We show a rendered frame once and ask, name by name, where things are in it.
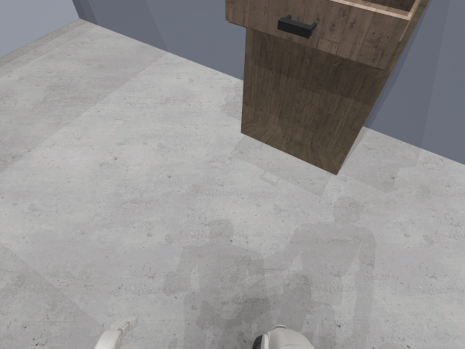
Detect right robot shin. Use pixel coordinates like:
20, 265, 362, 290
269, 325, 287, 332

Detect drawer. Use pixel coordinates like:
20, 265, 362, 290
225, 0, 419, 71

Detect cabinet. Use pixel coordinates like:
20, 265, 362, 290
241, 0, 429, 175

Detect robot left hand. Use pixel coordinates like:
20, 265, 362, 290
94, 316, 138, 349

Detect handle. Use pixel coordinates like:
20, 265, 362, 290
278, 15, 318, 38

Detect robot right thigh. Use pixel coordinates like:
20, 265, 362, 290
261, 328, 314, 349

